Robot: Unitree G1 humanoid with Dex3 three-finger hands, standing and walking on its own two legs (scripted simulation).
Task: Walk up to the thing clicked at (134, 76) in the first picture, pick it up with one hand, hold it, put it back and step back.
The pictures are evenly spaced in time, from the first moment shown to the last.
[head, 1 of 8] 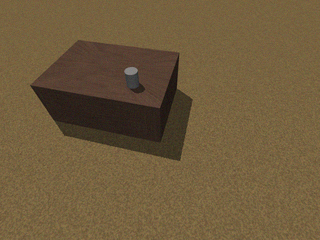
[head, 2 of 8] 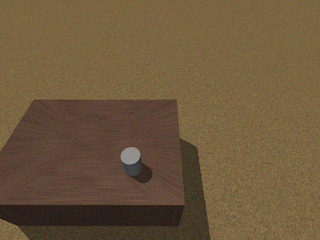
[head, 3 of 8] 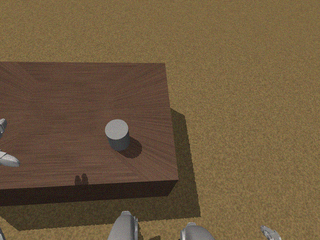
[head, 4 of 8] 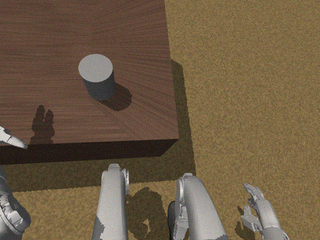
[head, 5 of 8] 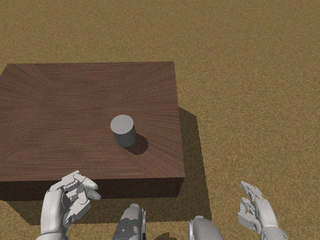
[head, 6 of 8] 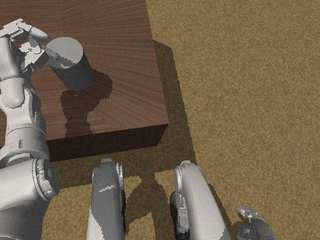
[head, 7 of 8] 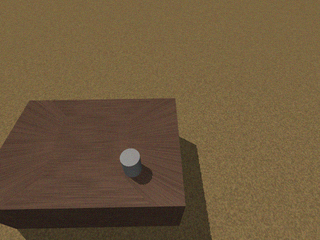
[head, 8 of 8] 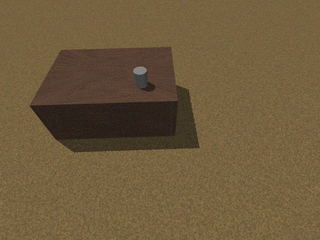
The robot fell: no
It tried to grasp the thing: yes
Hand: left
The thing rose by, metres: 0.00
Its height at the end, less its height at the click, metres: +0.00
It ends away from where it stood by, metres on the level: 0.00
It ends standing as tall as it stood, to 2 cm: yes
